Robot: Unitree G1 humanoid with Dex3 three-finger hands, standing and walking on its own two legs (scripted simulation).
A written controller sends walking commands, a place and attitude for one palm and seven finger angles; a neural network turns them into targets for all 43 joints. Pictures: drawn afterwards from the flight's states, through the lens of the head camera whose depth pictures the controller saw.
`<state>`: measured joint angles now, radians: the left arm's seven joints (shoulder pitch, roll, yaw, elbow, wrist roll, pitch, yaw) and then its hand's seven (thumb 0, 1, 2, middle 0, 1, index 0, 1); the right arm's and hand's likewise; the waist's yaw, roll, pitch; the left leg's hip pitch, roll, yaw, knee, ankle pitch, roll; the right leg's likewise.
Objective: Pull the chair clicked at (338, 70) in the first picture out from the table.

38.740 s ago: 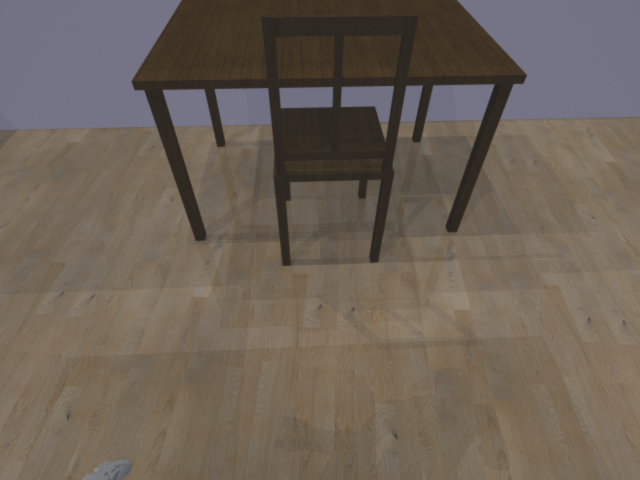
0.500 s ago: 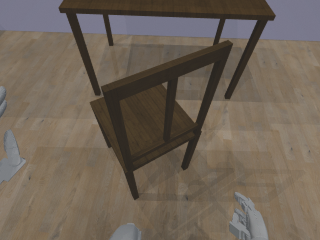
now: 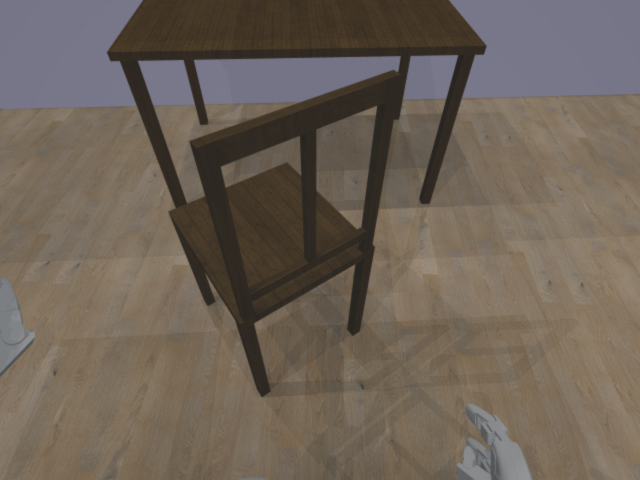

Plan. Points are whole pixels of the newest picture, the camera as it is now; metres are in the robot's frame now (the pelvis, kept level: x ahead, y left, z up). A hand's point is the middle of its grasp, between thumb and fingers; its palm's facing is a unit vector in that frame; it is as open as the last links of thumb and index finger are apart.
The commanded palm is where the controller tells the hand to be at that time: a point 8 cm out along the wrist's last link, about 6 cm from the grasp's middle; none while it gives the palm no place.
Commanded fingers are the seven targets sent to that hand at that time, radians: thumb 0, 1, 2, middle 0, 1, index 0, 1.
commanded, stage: stop stepping back and stand still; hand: left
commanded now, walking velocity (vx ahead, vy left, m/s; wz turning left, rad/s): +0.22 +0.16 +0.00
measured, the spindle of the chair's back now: (309, 204) +0.60 +0.05 -0.05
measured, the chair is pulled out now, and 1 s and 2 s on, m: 0.61 0.61 0.61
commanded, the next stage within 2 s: let the arm hang, fingers relaxed in 0.44 s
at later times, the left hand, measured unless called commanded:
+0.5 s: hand out of the picture +0.17 +0.29 +0.16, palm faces +0.43 -0.78 -0.46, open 7.4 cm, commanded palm +0.11 +0.31 +0.18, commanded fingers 0.00 0.90 0.90 -0.20 -0.30 -0.20 -0.30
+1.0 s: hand out of the picture +0.01 +0.21 -0.16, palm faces +0.08 -0.97 -0.23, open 7.0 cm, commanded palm none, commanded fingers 0.00 0.90 0.90 -0.20 -0.30 -0.20 -0.30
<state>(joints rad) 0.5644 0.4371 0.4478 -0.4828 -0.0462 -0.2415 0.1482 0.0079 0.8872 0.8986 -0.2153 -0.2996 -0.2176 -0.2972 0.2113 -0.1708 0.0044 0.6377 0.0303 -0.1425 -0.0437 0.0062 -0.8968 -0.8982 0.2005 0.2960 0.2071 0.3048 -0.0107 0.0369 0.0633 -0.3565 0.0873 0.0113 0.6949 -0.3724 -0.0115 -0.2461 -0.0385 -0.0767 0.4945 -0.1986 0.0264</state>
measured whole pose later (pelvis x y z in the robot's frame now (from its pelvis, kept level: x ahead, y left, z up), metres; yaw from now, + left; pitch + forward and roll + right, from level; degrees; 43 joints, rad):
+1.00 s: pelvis -0.02 +0.02 +0.00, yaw +4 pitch +0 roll -1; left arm 0.29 0.21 0.01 0.91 0.01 0.02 0.02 -0.05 0.97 0.90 -0.21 -0.30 -0.21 -0.29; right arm 0.34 -0.16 -0.02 0.97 -0.02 0.01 -0.01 0.00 -0.91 -0.90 0.20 0.30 0.20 0.30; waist -0.01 0.00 0.04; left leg -0.26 -0.04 -0.05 0.52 -0.26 0.03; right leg -0.26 0.02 -0.02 0.49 -0.22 -0.02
